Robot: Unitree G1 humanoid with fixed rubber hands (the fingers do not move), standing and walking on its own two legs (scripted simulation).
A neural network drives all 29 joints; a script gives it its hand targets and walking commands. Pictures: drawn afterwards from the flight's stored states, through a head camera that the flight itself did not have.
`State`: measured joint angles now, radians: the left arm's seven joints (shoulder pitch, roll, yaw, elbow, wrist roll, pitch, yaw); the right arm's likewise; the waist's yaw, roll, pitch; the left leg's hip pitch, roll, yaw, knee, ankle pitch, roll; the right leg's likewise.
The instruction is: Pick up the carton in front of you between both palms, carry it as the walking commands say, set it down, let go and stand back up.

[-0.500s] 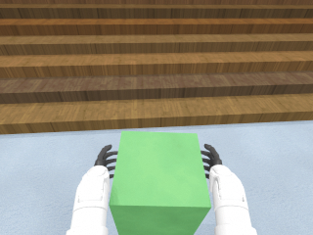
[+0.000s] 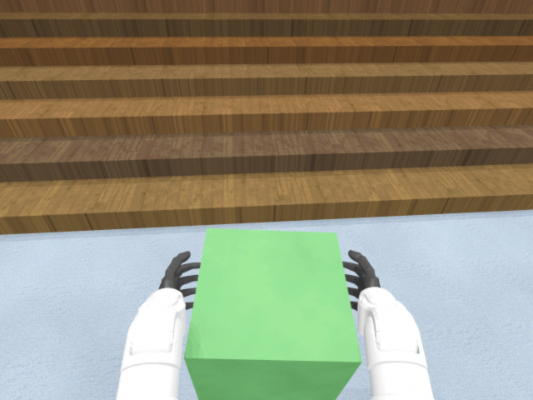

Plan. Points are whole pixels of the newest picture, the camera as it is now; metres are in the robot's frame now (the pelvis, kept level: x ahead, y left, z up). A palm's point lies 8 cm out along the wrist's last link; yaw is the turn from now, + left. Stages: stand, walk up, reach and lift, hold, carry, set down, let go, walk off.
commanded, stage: carry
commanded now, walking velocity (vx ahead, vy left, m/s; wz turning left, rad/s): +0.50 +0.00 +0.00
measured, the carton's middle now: (268, 324) +0.28 +0.00 -0.02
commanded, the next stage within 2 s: none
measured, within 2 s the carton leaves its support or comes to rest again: neither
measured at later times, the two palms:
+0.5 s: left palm (194, 212) +0.45 +0.14 +0.08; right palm (356, 216) +0.44 -0.16 +0.08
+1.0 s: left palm (219, 133) +0.75 +0.12 +0.09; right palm (334, 132) +0.77 -0.18 +0.08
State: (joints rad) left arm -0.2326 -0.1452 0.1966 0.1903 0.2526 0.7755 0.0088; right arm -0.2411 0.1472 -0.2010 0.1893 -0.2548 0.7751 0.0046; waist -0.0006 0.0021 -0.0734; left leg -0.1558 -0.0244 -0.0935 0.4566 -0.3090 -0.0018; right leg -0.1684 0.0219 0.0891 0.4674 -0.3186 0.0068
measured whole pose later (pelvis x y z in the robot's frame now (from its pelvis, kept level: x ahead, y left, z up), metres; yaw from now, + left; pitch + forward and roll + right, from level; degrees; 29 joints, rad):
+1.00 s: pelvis +0.49 -0.04 +0.00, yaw +2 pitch +5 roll +2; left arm -0.15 -0.13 0.11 -0.36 0.10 1.20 0.09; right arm -0.15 0.13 -0.09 -0.38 -0.12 1.21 -0.08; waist 0.03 0.00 -0.09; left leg -0.62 0.08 0.17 0.63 -0.09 0.02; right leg 0.02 -0.02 -0.20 0.22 -0.33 -0.03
